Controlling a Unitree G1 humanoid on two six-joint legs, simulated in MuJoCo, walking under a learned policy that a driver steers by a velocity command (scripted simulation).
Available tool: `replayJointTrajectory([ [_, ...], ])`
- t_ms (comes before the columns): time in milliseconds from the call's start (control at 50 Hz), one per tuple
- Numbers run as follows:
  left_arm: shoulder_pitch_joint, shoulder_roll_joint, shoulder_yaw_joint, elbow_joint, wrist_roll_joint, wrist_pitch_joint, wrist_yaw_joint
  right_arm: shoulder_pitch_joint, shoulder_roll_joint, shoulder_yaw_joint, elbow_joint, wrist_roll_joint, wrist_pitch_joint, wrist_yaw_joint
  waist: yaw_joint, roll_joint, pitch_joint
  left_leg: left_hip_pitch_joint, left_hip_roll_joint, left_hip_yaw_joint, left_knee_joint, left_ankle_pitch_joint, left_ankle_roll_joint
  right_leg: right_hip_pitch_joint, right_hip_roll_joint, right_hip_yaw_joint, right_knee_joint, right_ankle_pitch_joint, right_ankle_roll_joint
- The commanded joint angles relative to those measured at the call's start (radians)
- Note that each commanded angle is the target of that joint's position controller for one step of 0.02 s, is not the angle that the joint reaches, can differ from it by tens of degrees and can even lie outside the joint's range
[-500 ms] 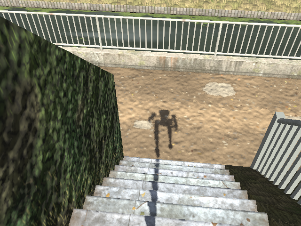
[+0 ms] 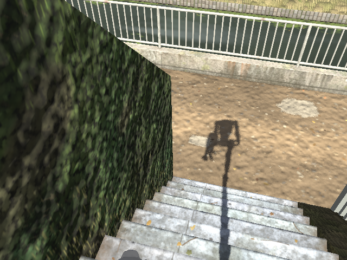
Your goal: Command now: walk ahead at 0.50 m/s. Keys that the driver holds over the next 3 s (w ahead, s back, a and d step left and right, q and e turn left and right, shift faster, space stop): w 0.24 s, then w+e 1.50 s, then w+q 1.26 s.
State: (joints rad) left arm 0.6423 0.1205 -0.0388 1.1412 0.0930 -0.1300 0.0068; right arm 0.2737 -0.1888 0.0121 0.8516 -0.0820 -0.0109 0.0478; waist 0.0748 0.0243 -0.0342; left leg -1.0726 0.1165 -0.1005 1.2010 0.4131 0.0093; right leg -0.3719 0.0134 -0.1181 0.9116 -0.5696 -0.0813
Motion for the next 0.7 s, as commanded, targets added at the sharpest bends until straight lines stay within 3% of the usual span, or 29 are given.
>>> replayJointTrajectory([
  [20, -0.063, 0.251, 0.058, -0.098, -0.141, 0.03, 0.021, -0.192, -0.074, -0.045, -0.087, 0.097, 0.011, -0.03, -0.033, 0.047, 0.047, 0.307, -0.028, 0.077, -0.232, 0.167, -0.031, -0.138, -0.223, 0.411, -0.283, -0.099, -0.14],
  [40, -0.031, 0.057, -0.022, -0.074, 0.053, 0.006, -0.004, 0.012, 0.0, 0.037, 0.001, -0.069, 0.006, 0.044, -0.05, -0.186, 0.231, 0.3, 0.006, 0.105, -0.227, 0.332, 0.045, -0.397, -0.18, 0.225, -0.295, -0.148, -0.144],
  [60, 0.007, 0.054, -0.015, -0.073, 0.053, 0.006, -0.009, 0.038, -0.018, 0.02, 0.015, -0.096, 0.009, 0.065, -0.033, -0.146, 0.272, 0.397, -0.017, 0.139, -0.275, 0.277, 0.052, -0.436, -0.178, 0.208, -0.295, -0.198, -0.149],
  [80, -0.063, 0.212, 0.052, -0.125, -0.128, 0.036, 0.005, -0.19, -0.058, -0.053, -0.034, 0.097, 0.028, 0.013, -0.012, 0.051, 0.102, 0.546, -0.057, 0.159, -0.355, 0.183, 0.003, -0.253, -0.195, 0.308, -0.25, -0.151, -0.097],
  [100, 0.073, 0.11, -0.013, -0.061, 0.035, 0.006, 0.007, -0.125, -0.03, 0.035, -0.058, -0.065, 0.011, 0.055, 0.033, -0.164, 0.258, 0.421, -0.018, 0.126, -0.491, 0.183, 0.028, -0.283, -0.199, 0.256, -0.2, -0.216, -0.125],
  [120, 0.137, 0.107, -0.01, -0.037, 0.034, 0.003, 0.013, -0.166, -0.043, 0.014, -0.041, -0.074, -0.004, 0.06, 0.061, -0.143, 0.274, 0.413, -0.015, 0.124, -0.601, 0.138, 0.037, -0.135, -0.221, 0.282, -0.178, -0.162, -0.13],
  [160, 0.113, 0.135, -0.009, -0.048, 0.015, 0.021, 0.022, -0.272, -0.059, 0.025, -0.071, -0.062, 0.006, 0.058, 0.097, -0.127, 0.262, 0.361, 0.027, 0.068, -0.875, 0.076, 0.047, 0.075, -0.264, 0.407, -0.106, -0.049, -0.137],
  [200, 0.108, 0.199, 0.013, -0.052, 0.016, 0.054, 0.011, -0.3, -0.071, 0.024, -0.083, -0.044, -0.004, 0.047, 0.112, -0.11, 0.231, 0.504, 0.033, 0.095, -1.006, 0.014, 0.047, 0.123, -0.29, 0.437, -0.037, 0.081, -0.113],
  [220, 0.033, 0.236, 0.064, -0.101, -0.046, 0.085, 0.046, -0.122, -0.151, -0.048, -0.004, 0.182, -0.018, -0.025, 0.099, -0.028, 0.185, 0.686, 0.036, 0.09, -1.157, 0.131, 0.001, 0.159, -0.171, 0.236, 0.239, 0.281, -0.087],
  [240, 0.041, 0.22, 0.058, -0.086, -0.048, 0.099, 0.055, 0.109, -0.176, -0.062, 0.074, 0.165, -0.03, -0.044, 0.024, -0.041, 0.072, 0.977, 0.028, 0.153, -1.124, 0.165, -0.018, 0.056, -0.115, 0.216, 0.455, 0.303, -0.092],
  [260, 0.072, 0.194, 0.064, -0.069, -0.066, 0.096, 0.048, 0.249, -0.229, -0.085, 0.111, 0.118, -0.026, -0.046, -0.04, -0.018, -0.007, 1.223, 0.051, 0.15, -1.042, 0.184, -0.028, -0.11, -0.031, 0.177, 0.717, 0.107, -0.086],
  [280, 0.276, 0.139, 0.023, 0.02, 0.028, 0.09, -0.086, 0.482, -0.271, -0.088, 0.108, -0.086, -0.023, 0.032, -0.18, 0.361, -0.188, 1.681, 0.101, 0.061, -0.715, 0.277, 0.156, -0.501, 0.04, 0.282, 1.197, -0.196, 0.063],
  [300, 0.266, 0.131, 0.062, -0.052, -0.029, 0.058, -0.136, 0.439, -0.328, -0.103, 0.108, -0.077, -0.033, 0.055, -0.094, 0.309, -0.258, 1.767, 0.184, 0.106, -0.442, 0.608, 0.16, -0.675, 0.029, 0.231, 1.221, -0.185, 0.044],
  [320, -0.012, 0.147, 0.056, -0.237, -0.061, 0.04, -0.133, 0.378, -0.386, -0.129, 0.132, -0.019, -0.039, 0.061, -0.156, 0.311, -0.221, 1.648, 0.316, -0.2, -0.725, -0.435, 0.294, -0.92, 0.017, 0.197, 1.118, -0.104, 0.041],
  [340, -0.094, 0.135, 0.022, -0.193, -0.072, 0.024, -0.124, 0.208, -0.24, -0.082, 0.1, -0.064, -0.042, 0.051, -0.128, 0.015, -0.043, 1.462, 0.17, -0.007, -0.697, -0.4, 0.139, -0.937, -0.063, 0.205, 1.137, 0.0, 0.026],
  [360, -0.002, 0.141, 0.024, -0.173, -0.095, 0.008, -0.115, 0.284, -0.252, -0.079, 0.125, -0.09, -0.038, 0.046, -0.098, -0.005, -0.027, 1.225, 0.156, 0.068, -0.633, -0.182, 0.087, -0.8, -0.086, 0.218, 1.178, 0.09, -0.004],
  [380, 0.061, 0.133, 0.044, -0.185, -0.119, 0.008, -0.096, 0.217, -0.242, -0.077, 0.092, -0.091, -0.059, 0.061, 0.024, 0.057, 0.067, 0.914, 0.319, -0.079, -0.71, -0.164, 0.191, -0.75, -0.121, 0.244, 1.101, 0.266, 0.002],
  [400, -0.029, 0.046, 0.011, -0.217, -0.074, 0.026, -0.074, 0.188, -0.061, -0.023, 0.103, -0.068, -0.099, 0.034, 0.041, -0.034, 0.124, 0.804, 0.221, -0.007, -0.712, -0.382, 0.161, -0.816, -0.191, 0.308, 0.789, 0.534, -0.021],
  [420, -0.038, 0.037, -0.005, -0.204, -0.026, 0.047, -0.071, 0.15, -0.025, -0.009, 0.088, -0.056, -0.115, 0.011, 0.034, -0.01, 0.152, 0.742, 0.233, -0.021, -0.753, -0.557, 0.198, -0.833, -0.184, 0.289, 0.702, 0.553, -0.026],
  [440, -0.004, 0.048, 0.005, -0.181, -0.025, 0.064, -0.079, 0.158, -0.003, 0.003, 0.09, -0.046, -0.144, -0.009, 0.005, -0.024, 0.178, 0.582, 0.248, 0.015, -0.79, -0.629, 0.24, -0.769, -0.177, 0.308, 0.501, 0.788, -0.005],
  [460, 0.019, 0.065, 0.017, -0.167, -0.009, 0.088, -0.086, 0.187, -0.016, 0.006, 0.124, -0.042, -0.162, -0.02, 0.029, 0.051, 0.148, 0.537, 0.215, 0.02, -0.742, -0.603, 0.222, -0.691, -0.175, 0.283, 0.484, 0.847, 0.0],
  [480, 0.021, 0.094, 0.028, -0.158, 0.005, 0.089, -0.097, 0.165, -0.03, 0.013, 0.129, -0.053, -0.168, -0.021, 0.061, 0.055, 0.12, 0.469, 0.208, 0.028, -0.72, -0.49, 0.213, -0.614, -0.162, 0.245, 0.533, 0.836, 0.009],
  [500, -0.022, 0.092, 0.021, -0.189, 0.016, 0.078, -0.105, 0.182, -0.016, 0.016, 0.151, -0.044, -0.177, -0.036, 0.031, 0.03, 0.087, 0.579, 0.211, 0.028, -0.669, -0.5, 0.193, -0.715, -0.161, 0.297, 0.395, 0.914, 0.009],
  [520, -0.047, 0.112, 0.027, -0.197, 0.016, 0.071, -0.099, 0.227, 0.003, 0.029, 0.178, -0.039, -0.177, -0.042, 0.022, 0.054, 0.075, 0.638, 0.208, 0.023, -0.632, -0.459, 0.167, -0.73, -0.171, 0.306, 0.345, 0.932, 0.009],
  [540, -0.08, 0.13, 0.029, -0.197, 0.01, 0.056, -0.093, 0.192, -0.01, 0.035, 0.158, -0.038, -0.172, -0.048, -0.001, -0.039, 0.066, 0.587, 0.17, 0.135, -0.544, -0.513, 0.146, -0.632, -0.145, 0.268, 0.135, 1.138, 0.021],
  [580, -0.162, 0.141, 0.042, -0.191, -0.007, 0.055, -0.095, 0.181, -0.053, 0.036, 0.147, -0.042, -0.167, -0.038, -0.001, 0.03, 0.069, 0.406, 0.128, 0.203, -0.512, -0.632, 0.11, -0.342, -0.117, 0.173, 0.127, 1.23, 0.044],
  [660, -0.238, 0.15, 0.056, -0.186, 0.0, 0.068, -0.08, 0.255, -0.064, 0.03, 0.161, -0.022, -0.146, -0.044, -0.033, 0.015, 0.145, 0.494, 0.156, 0.183, -0.315, -0.692, 0.091, -0.242, -0.074, 0.082, -0.039, 1.101, 0.056],
  [680, -0.367, 0.163, 0.06, -0.226, -0.017, 0.071, -0.077, 0.313, -0.072, 0.019, 0.176, 0.003, -0.128, -0.049, -0.099, 0.005, 0.193, 0.657, 0.206, 0.123, -0.321, -0.693, 0.088, -0.359, -0.098, 0.086, -0.238, 0.929, 0.062],
  [700, -0.469, 0.137, 0.048, -0.257, -0.022, 0.079, -0.069, 0.386, -0.059, 0.016, 0.215, 0.004, -0.105, -0.057, -0.147, 0.016, 0.218, 0.785, 0.242, 0.048, -0.316, -0.665, 0.109, -0.418, -0.129, 0.109, -0.382, 0.902, 0.048],
])
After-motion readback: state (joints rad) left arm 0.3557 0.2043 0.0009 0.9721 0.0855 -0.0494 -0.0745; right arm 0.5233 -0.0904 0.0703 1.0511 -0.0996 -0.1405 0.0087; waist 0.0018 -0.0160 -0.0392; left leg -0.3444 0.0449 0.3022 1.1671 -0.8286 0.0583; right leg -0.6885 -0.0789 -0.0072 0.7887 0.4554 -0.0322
